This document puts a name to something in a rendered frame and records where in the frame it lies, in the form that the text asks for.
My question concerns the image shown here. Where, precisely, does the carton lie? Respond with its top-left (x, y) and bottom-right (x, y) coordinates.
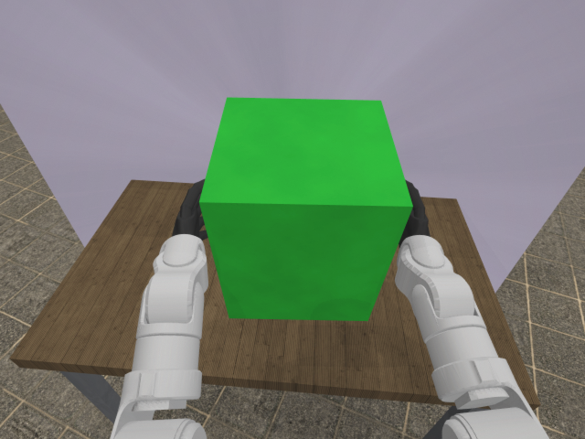
top-left (199, 97), bottom-right (413, 321)

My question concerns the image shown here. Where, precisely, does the robot right forearm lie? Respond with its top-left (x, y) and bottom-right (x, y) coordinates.
top-left (395, 235), bottom-right (549, 439)

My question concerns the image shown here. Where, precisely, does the right robot hand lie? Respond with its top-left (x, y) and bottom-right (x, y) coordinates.
top-left (399, 180), bottom-right (430, 247)

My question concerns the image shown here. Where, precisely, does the table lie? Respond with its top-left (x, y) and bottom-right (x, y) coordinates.
top-left (9, 180), bottom-right (541, 439)

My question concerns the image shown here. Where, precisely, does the left robot hand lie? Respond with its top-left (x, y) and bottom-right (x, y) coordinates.
top-left (172, 179), bottom-right (208, 241)

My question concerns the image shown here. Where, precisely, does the right robot upper arm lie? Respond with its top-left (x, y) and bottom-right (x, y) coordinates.
top-left (442, 407), bottom-right (547, 439)

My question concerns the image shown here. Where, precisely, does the left robot upper arm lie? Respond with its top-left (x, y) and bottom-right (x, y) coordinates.
top-left (114, 418), bottom-right (207, 439)

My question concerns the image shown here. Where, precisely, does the robot left forearm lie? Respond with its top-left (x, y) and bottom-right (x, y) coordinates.
top-left (110, 234), bottom-right (208, 439)

